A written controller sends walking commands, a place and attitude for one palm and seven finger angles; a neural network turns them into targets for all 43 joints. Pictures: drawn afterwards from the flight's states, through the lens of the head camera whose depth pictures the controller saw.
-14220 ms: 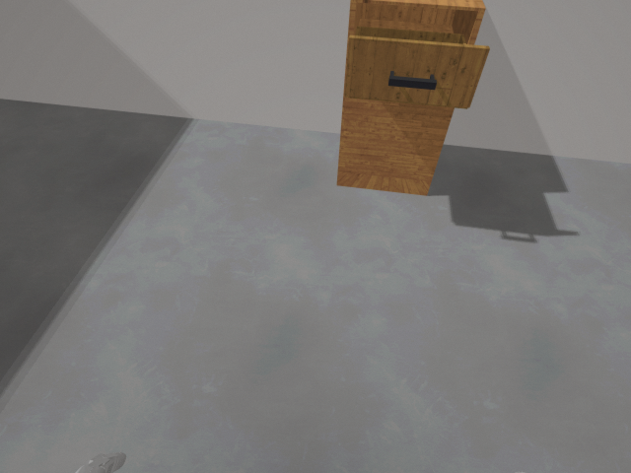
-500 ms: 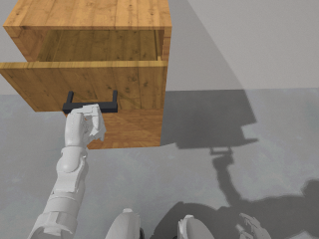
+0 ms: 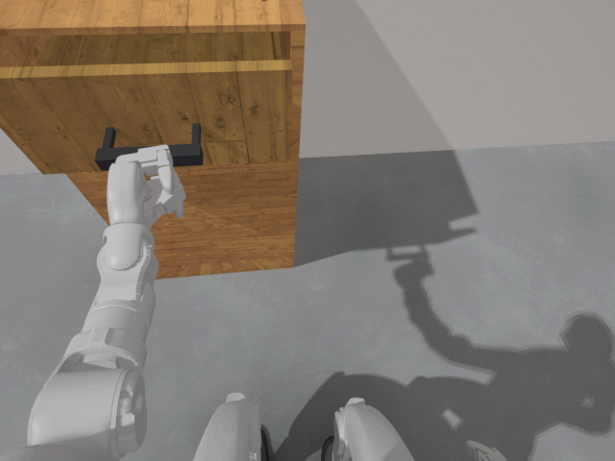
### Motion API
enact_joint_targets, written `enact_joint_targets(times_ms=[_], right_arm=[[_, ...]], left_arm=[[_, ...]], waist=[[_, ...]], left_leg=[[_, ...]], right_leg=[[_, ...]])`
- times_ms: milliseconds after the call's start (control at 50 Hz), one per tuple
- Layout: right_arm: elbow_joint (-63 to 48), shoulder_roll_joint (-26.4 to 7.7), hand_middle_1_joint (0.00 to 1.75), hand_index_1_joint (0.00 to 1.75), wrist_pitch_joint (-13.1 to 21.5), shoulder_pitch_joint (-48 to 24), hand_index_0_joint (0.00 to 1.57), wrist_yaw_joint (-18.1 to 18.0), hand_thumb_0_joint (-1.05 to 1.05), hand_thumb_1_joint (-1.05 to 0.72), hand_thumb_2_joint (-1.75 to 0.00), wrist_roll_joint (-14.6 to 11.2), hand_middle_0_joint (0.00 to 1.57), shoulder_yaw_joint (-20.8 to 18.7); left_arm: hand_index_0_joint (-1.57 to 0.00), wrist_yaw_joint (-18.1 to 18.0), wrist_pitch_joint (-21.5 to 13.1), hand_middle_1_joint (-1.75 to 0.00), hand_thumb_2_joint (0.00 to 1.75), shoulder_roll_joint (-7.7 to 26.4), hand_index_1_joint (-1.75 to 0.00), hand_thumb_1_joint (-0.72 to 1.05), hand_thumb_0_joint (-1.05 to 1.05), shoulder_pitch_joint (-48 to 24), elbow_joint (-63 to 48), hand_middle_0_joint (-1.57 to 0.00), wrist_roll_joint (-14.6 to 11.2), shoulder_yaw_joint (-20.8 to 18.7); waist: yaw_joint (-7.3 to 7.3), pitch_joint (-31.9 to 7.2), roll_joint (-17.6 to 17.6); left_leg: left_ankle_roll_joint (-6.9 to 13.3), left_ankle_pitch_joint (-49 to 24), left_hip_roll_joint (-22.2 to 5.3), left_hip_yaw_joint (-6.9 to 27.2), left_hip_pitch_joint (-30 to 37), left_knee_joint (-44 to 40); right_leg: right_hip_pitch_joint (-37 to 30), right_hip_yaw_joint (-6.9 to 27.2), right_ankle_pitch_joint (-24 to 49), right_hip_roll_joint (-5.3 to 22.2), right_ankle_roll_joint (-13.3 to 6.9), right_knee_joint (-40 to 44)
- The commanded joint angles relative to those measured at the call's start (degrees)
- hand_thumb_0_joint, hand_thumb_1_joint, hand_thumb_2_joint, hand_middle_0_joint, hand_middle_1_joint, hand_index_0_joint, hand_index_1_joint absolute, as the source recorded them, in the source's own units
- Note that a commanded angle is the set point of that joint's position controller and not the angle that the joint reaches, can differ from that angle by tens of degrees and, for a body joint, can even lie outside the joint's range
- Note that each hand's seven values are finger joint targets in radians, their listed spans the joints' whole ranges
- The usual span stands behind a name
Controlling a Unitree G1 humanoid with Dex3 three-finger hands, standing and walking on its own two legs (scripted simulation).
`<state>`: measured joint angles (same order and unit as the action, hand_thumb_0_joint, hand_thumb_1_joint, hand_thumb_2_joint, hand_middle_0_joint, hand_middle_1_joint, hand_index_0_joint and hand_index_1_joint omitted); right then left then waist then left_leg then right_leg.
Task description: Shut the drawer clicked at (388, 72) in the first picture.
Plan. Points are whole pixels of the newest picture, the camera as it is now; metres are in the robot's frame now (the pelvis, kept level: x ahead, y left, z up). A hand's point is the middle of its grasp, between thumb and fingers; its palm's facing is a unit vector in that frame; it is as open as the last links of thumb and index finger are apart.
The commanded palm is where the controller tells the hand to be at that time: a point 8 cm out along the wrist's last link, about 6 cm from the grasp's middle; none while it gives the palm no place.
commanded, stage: push the drawer shut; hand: left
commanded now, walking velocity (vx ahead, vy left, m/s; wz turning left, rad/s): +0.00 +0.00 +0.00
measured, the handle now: (152, 145) +0.53 +0.20 +0.05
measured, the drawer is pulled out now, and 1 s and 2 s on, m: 0.07 0.00 0.00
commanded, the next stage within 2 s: pull the fist back off the drawer in 1.04 s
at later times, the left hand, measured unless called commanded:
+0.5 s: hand (177, 151) +0.52 +0.17 +0.05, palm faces +0.08 -1.00 -0.03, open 3.2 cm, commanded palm +0.50 +0.21 +0.05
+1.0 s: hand (168, 143) +0.54 +0.18 +0.04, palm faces +0.08 -1.00 -0.04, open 3.0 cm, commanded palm +0.56 +0.20 +0.05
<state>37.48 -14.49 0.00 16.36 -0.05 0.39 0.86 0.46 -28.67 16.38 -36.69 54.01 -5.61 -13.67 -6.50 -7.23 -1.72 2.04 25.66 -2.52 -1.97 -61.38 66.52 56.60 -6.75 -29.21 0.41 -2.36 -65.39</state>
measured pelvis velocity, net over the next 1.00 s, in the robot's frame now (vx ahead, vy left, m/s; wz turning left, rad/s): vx -0.01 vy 0.01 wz -0.02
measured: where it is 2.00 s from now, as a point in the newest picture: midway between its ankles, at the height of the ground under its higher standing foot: outside the picture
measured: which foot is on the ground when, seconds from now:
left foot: down 0.00-1.00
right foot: down 0.00-1.00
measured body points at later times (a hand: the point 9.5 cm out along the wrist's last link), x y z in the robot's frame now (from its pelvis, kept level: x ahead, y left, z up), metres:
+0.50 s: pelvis +0.01 +0.01 +0.00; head +0.15 +0.02 +0.42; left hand +0.51 +0.22 +0.05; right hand +0.02 -0.26 -0.12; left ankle +0.05 +0.10 -0.64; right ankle +0.02 -0.10 -0.64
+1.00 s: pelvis -0.01 +0.01 -0.02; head +0.15 +0.05 +0.40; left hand +0.53 +0.23 +0.05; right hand -0.01 -0.25 -0.12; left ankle +0.05 +0.10 -0.64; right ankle +0.02 -0.10 -0.64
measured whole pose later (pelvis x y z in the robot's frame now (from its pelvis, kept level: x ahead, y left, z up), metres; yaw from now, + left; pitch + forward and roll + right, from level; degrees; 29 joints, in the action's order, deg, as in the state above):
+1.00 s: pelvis -0.01 +0.01 -0.02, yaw -1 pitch +26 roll -6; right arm 37.9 -14.9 -2.1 20.3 0.7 2.5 3.2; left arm 3.3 -27.4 28.8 -57.9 71.8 -0.4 -20.4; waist -12.4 -6.8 -2.1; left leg 3.0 26.0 -3.2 0.1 -71.8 71.4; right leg 65.1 -8.5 -28.4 -0.4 -1.7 -67.4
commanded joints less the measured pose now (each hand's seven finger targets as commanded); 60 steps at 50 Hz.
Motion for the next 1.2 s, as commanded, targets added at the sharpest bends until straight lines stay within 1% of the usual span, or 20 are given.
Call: enact_joint_targets(times_ms=[0,80,160,260,280,300,360,480,540,580,620,660,720,760,820,840,1000,1060,1080,1180], right_arm=[[-3.82,-9.52,0.3,0.3,0.79,6.26,0.2,-0.39,0.0,-0.9,-0.9,0.39,0.2,-3.22],[-4.0,-9.55,0.3,0.3,0.35,7.48,0.2,-0.17,0.0,-0.9,-0.9,0.63,0.2,-3.21],[-3.69,-9.78,0.3,0.3,-0.33,8.79,0.2,0.0,0.0,-0.9,-0.9,0.69,0.2,-3.13],[-3.35,-10.08,0.3,0.3,-0.82,10.39,0.2,-0.12,0.0,-0.9,-0.9,0.72,0.2,-2.94],[-3.51,-10.06,0.3,0.3,-0.93,10.6,0.2,0.06,0.0,-0.9,-0.9,0.78,0.2,-2.89],[-3.41,-10.31,0.3,0.3,-1.12,11.01,0.2,0.09,0.0,-0.9,-0.9,0.89,0.2,-2.98],[-3.36,-10.27,0.3,0.3,-1.62,11.8,0.2,0.47,0.0,-0.9,-0.9,1.13,0.2,-3.06],[-2.95,-10.69,0.3,0.3,-2.72,13.09,0.2,0.9,0.0,-0.9,-0.9,1.45,0.2,-3.26],[-2.71,-10.78,0.3,0.3,-3.1,13.39,0.2,0.83,0.0,-0.9,-0.9,1.54,0.2,-3.02],[-2.93,-10.95,0.3,0.3,-3.27,13.61,0.2,0.82,0.0,-0.9,-0.9,1.63,0.2,-2.82],[-2.56,-10.99,0.3,0.3,-3.39,14.02,0.2,0.82,0.0,-0.9,-0.9,1.75,0.2,-2.78],[-2.61,-10.97,0.3,0.3,-3.47,14.23,0.2,0.81,0.0,-0.9,-0.9,1.85,0.2,-2.62],[-1.93,-11.45,0.3,0.3,-3.44,14.51,0.2,0.54,0.0,-0.9,-0.9,1.9,0.2,-2.44],[-1.49,-11.57,0.3,0.3,-3.03,14.86,0.2,0.39,0.0,-0.9,-0.9,2.01,0.2,-2.31],[-1.29,-11.91,0.3,0.3,-2.57,15.33,0.2,0.15,0.0,-0.9,-0.9,2.33,0.2,-2.13],[-1.3,-11.81,0.3,0.3,-2.38,15.27,0.2,0.18,0.0,-0.9,-0.9,2.31,0.2,-2.07],[-0.51,-12.68,0.3,0.3,-0.57,15.11,0.2,-0.35,0.0,-0.9,-0.9,2.24,0.2,-1.26],[-0.37,-12.93,0.3,0.3,0.71,15.14,0.2,-0.72,0.0,-0.9,-0.9,2.03,0.2,-0.74],[-0.05,-13.42,0.3,0.3,0.98,15.27,0.2,-0.98,0.0,-0.9,-0.9,2.08,0.2,-0.65],[0.03,-13.58,0.3,0.3,2.59,15.56,0.2,-1.01,0.0,-0.9,-0.9,2.16,0.2,-0.65]], left_arm=[[-1.4,0.16,-5.03,-1.6,0.9,12.61,-1.6,0.9,0.0,-29.91,-9.76,-1.4,0.36,-3.35],[-1.4,0.99,-5.59,-1.6,0.9,15.11,-1.6,0.9,0.0,-31.15,-9.19,-1.4,0.59,-5.36],[-1.4,1.7,-4.8,-1.6,0.9,17.41,-1.6,0.9,0.0,-31.21,-5.99,-1.4,0.22,-7.49],[-1.4,2.35,-4.26,-1.6,0.9,20.77,-1.6,0.9,0.0,-36.32,-4.08,-1.4,0.8,-9.07],[-1.4,2.61,-4.17,-1.6,0.9,19.87,-1.6,0.9,0.0,-36.17,-4.0,-1.4,0.9,-8.5],[-1.4,2.71,-4.22,-1.6,0.9,21.43,-1.6,0.9,0.0,-36.34,-4.26,-1.4,0.98,-9.73],[-1.4,3.13,-3.97,-1.6,0.9,19.11,-1.6,0.9,0.0,-37.84,-4.2,-1.4,1.05,-7.75],[-1.4,2.5,-3.78,-1.6,0.9,20.92,-1.6,0.9,0.0,-39.03,-3.89,-1.4,1.74,-9.42],[-1.4,2.07,-3.44,-1.6,0.9,22.58,-1.6,0.9,0.0,-41.0,-2.04,-1.4,2.21,-10.32],[-1.4,1.97,-3.65,-1.6,0.9,23.86,-1.6,0.9,0.0,-41.78,-1.74,-1.4,2.83,-10.8],[-1.4,1.9,-3.48,-1.6,0.9,24.47,-1.6,0.9,0.0,-43.38,-0.81,-1.4,2.93,-11.19],[-1.4,2.03,-3.85,-1.6,0.9,23.97,-1.6,0.9,0.0,-46.08,-1.92,-1.4,3.24,-9.99],[-1.4,1.59,-3.19,-1.6,0.9,25.05,-1.6,0.9,0.0,-49.86,0.8,-1.4,3.67,-10.01],[-1.4,1.36,-3.27,-1.6,0.9,24.42,-1.6,0.9,0.0,-53.45,0.61,-1.4,4.04,-8.84],[-1.4,0.99,-3.47,-1.6,0.9,26.73,-1.6,0.9,0.0,-56.48,-0.26,-1.4,4.46,-9.61],[-1.4,1.08,-3.43,-1.6,0.9,25.4,-1.6,0.9,0.0,-57.25,-0.38,-1.4,4.44,-8.16],[-1.4,0.37,-1.93,-1.6,0.9,25.54,-1.6,0.9,0.0,-62.92,2.59,-1.4,4.71,-5.72],[-1.4,0.33,-1.11,-1.6,0.9,26.32,-1.6,0.9,0.0,-64.07,3.57,-1.4,4.66,-5.14],[-1.4,0.22,-0.87,-1.6,0.9,28.41,-1.6,0.9,0.0,-64.07,3.85,-1.4,4.7,-6.52],[-1.4,0.22,-0.42,-1.6,0.9,26.74,-1.6,0.9,0.0,-65.49,2.81,-1.4,4.58,-4.99]], waist=[[-2.93,-24.66,-1.34],[-2.4,-27.81,-4.2],[-2.93,-26.12,-1.91],[-4.29,-25.49,-2.91],[-4.06,-26.78,-5.48],[-3.84,-28.03,-5.29],[-4.54,-28.61,-7.49],[-4.74,-30.29,-6.58],[-5.53,-27.67,-5.27],[-5.33,-28.58,-7.18],[-6.09,-27.88,-6.47],[-6.61,-29.14,-9.03],[-8.41,-26.55,-7.4],[-9.4,-26.51,-9.26],[-9.46,-29.57,-11.34],[-9.92,-30.36,-11.7],[-12.39,-27.58,-12.9],[-12.94,-26.67,-13.85],[-12.86,-26.9,-13.04],[-12.81,-28.55,-15.85]], left_leg=[[0.0,-7.92,1.61,4.63,18.2,-7.28],[-0.07,-9.8,1.58,4.51,19.15,-6.91],[0.21,-10.62,1.42,4.26,16.55,-6.34],[0.43,-9.55,1.19,4.3,15.09,-5.59],[0.27,-10.94,1.29,4.39,17.03,-5.72],[0.18,-12.46,1.04,4.75,18.15,-5.59],[-0.03,-15.36,0.75,5.52,21.97,-5.6],[-0.06,-17.94,0.46,5.96,23.35,-5.24],[0.2,-15.47,0.49,5.61,20.2,-5.01],[0.04,-16.19,0.49,6.03,21.13,-5.03],[0.13,-16.09,0.3,6.2,21.05,-4.77],[-0.03,-17.4,0.19,6.76,22.95,-4.68],[0.15,-13.2,0.08,7.29,20.43,-4.41],[0.17,-11.97,0.06,7.94,21.55,-4.39],[-0.02,-11.31,-0.02,8.67,22.73,-4.05],[0.01,-11.33,0.06,8.82,23.37,-3.91],[0.01,-0.73,-0.3,10.8,20.96,-5.37],[0.14,2.82,-0.42,11.1,19.45,-6.09],[0.06,3.43,-0.7,11.52,19.37,-6.33],[-0.25,5.06,-0.83,12.87,21.82,-7.22]], right_leg=[[-7.13,6.44,9.54,-1.66,1.58,10.69],[-7.84,6.7,11.06,-1.86,1.43,10.01],[-9.05,7.08,12.61,-2.06,1.58,10.31],[-7.76,7.28,11.22,-2.29,1.69,10.14],[-6.93,6.98,12.03,-2.38,1.55,9.99],[-6.73,6.56,12.95,-2.43,1.44,9.51],[-4.12,5.61,14.27,-2.7,1.25,8.97],[-3.91,5.14,15.91,-3.09,1.35,8.82],[-4.04,5.53,14.35,-3.1,1.56,9.44],[-3.13,5.29,14.27,-3.18,1.33,8.88],[-2.43,5.14,13.92,-3.25,1.4,9.1],[-0.81,4.85,14.24,-3.2,1.23,8.39],[1.53,4.7,10.62,-3.28,1.47,8.86],[4.2,4.45,9.41,-3.18,1.33,8.57],[5.01,4.26,8.44,-3.23,1.16,8.04],[5.32,4.35,8.41,-3.28,1.17,8.16],[10.2,4.11,2.73,-3.08,1.21,8.37],[11.09,4.26,0.92,-3.06,1.18,8.4],[11.14,4.12,0.77,-2.99,1.24,8.26],[13.13,3.71,0.46,-2.8,0.98,7.77]])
